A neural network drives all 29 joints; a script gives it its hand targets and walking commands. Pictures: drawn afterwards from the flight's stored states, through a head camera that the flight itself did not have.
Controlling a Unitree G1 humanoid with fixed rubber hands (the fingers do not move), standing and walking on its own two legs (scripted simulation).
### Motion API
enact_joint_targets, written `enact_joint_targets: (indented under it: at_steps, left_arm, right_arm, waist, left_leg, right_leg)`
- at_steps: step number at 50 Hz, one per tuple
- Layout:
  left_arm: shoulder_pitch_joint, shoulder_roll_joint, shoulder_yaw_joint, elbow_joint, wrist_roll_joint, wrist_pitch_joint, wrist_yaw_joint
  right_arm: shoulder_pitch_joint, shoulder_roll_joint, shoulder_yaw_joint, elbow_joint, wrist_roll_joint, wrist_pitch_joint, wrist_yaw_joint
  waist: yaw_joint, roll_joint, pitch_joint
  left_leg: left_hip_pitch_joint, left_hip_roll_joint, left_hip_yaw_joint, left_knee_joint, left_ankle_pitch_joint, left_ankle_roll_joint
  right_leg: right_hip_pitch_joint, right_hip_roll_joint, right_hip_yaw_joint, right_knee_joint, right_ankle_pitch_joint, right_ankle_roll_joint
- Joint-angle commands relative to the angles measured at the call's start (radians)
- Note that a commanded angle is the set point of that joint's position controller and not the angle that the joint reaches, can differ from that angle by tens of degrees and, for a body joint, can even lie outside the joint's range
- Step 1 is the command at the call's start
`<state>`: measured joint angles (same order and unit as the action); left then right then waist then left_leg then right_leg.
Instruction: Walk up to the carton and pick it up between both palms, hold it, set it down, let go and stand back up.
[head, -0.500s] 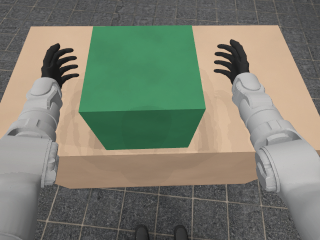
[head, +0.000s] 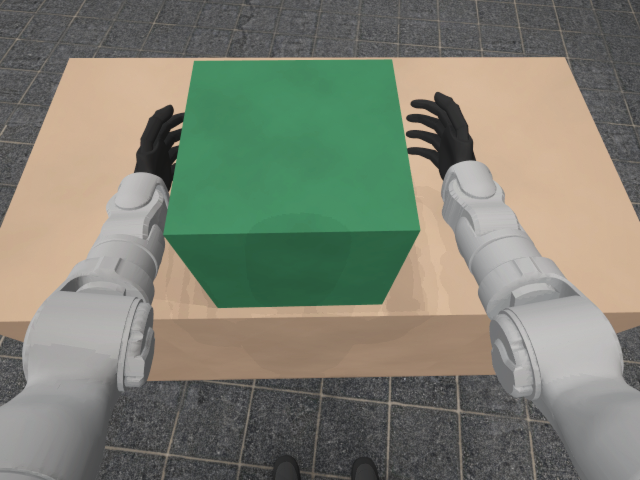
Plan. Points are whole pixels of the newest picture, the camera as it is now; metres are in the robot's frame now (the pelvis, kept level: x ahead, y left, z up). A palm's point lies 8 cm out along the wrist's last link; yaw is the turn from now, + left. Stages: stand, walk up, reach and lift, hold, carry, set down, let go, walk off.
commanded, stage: reach and lift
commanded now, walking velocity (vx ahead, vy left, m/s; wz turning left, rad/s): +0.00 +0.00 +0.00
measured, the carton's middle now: (297, 194) +0.47 +0.02 +0.00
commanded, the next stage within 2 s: none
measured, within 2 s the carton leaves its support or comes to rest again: neither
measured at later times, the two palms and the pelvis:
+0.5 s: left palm (156, 172) +0.47 +0.19 +0.06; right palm (438, 162) +0.46 -0.15 +0.07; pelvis -0.01 +0.00 +0.00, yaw +0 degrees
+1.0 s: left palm (157, 174) +0.47 +0.19 +0.06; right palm (437, 165) +0.46 -0.15 +0.06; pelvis +0.00 +0.00 +0.00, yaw +1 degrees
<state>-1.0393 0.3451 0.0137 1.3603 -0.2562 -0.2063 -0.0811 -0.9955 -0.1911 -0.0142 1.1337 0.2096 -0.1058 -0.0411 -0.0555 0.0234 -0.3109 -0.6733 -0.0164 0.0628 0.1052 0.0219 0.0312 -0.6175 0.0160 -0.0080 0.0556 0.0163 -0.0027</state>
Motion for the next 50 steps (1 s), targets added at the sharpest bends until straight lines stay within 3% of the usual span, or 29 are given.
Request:
enact_joint_targets:
  at_steps: [1, 4, 6, 11, 16, 19, 25, 28, 36, 45, 50]
  left_arm:
    - [-0.409, 0.166, 0.105, -0.191, 0.130, -0.030, 0.060]
    - [-0.411, 0.125, 0.089, -0.224, 0.133, 0.000, 0.072]
    - [-0.410, 0.108, 0.076, -0.237, 0.119, 0.016, 0.075]
    - [-0.392, 0.068, 0.062, -0.186, 0.096, 0.014, 0.069]
    - [-0.398, 0.084, 0.095, -0.115, 0.115, -0.009, 0.067]
    - [-0.426, 0.089, 0.100, -0.112, 0.126, -0.013, 0.077]
    - [-0.456, 0.075, 0.076, -0.166, 0.134, 0.007, 0.095]
    - [-0.460, 0.056, 0.079, -0.186, 0.143, 0.017, 0.101]
    - [-0.454, 0.015, 0.106, -0.175, 0.163, -0.001, 0.089]
    - [-0.433, -0.092, 0.143, -0.205, 0.240, -0.019, 0.062]
    - [-0.387, -0.247, 0.163, -0.196, 0.304, -0.040, 0.014]
  right_arm:
    - [-0.362, -0.048, -0.082, -0.125, -0.084, -0.034, -0.042]
    - [-0.360, -0.057, -0.125, -0.110, -0.110, -0.020, -0.053]
    - [-0.371, -0.068, -0.152, -0.120, -0.133, -0.015, -0.061]
    - [-0.407, -0.041, -0.170, -0.140, -0.188, -0.018, -0.069]
    - [-0.417, -0.002, -0.137, -0.125, -0.162, -0.025, -0.065]
    - [-0.423, 0.006, -0.126, -0.116, -0.143, -0.022, -0.068]
    - [-0.413, -0.015, -0.168, -0.094, -0.158, -0.007, -0.076]
    - [-0.423, -0.007, -0.187, -0.104, -0.182, -0.001, -0.076]
    - [-0.445, 0.041, -0.211, -0.139, -0.237, -0.005, -0.054]
    - [-0.417, 0.128, -0.275, -0.146, -0.321, -0.022, -0.002]
    - [-0.400, 0.295, -0.294, -0.174, -0.415, -0.032, 0.058]
  waist:
    - [0.043, 0.061, -0.699]
    - [0.030, 0.112, -0.694]
    - [0.014, 0.114, -0.701]
    - [-0.011, 0.029, -0.669]
    - [0.013, -0.016, -0.609]
    - [0.024, 0.001, -0.611]
    - [0.017, 0.081, -0.652]
    - [0.015, 0.081, -0.667]
    - [0.008, 0.018, -0.676]
    - [0.018, 0.056, -0.642]
    - [0.020, 0.046, -0.616]
  left_leg:
    - [0.459, 0.015, -0.066, 0.112, 0.519, -0.089]
    - [0.613, 0.017, -0.069, 0.159, 0.546, -0.106]
    - [0.671, 0.018, -0.071, 0.184, 0.561, -0.110]
    - [0.570, 0.016, -0.077, 0.183, 0.521, -0.084]
    - [0.390, 0.011, -0.072, 0.135, 0.435, -0.064]
    - [0.372, 0.011, -0.068, 0.126, 0.420, -0.066]
    - [0.545, 0.018, -0.070, 0.168, 0.471, -0.090]
    - [0.585, 0.021, -0.072, 0.180, 0.494, -0.087]
    - [0.485, 0.021, -0.071, 0.138, 0.462, -0.063]
    - [0.561, 0.026, -0.067, 0.107, 0.510, -0.069]
    - [0.503, 0.028, -0.062, 0.044, 0.486, -0.054]
  right_leg:
    - [0.308, -0.030, 0.084, 0.095, 0.312, 0.011]
    - [0.176, -0.016, 0.070, 0.063, 0.264, -0.005]
    - [0.116, -0.007, 0.060, 0.052, 0.238, -0.007]
    - [0.203, -0.006, 0.054, 0.090, 0.277, 0.000]
    - [0.335, -0.016, 0.069, 0.139, 0.308, 0.014]
    - [0.344, -0.021, 0.075, 0.144, 0.305, 0.013]
    - [0.174, -0.015, 0.061, 0.090, 0.211, -0.005]
    - [0.140, -0.013, 0.054, 0.075, 0.190, -0.011]
    - [0.256, -0.021, 0.056, 0.087, 0.241, -0.007]
    - [0.245, -0.025, 0.050, 0.010, 0.222, -0.024]
    - [0.352, -0.039, 0.050, -0.028, 0.268, -0.027]
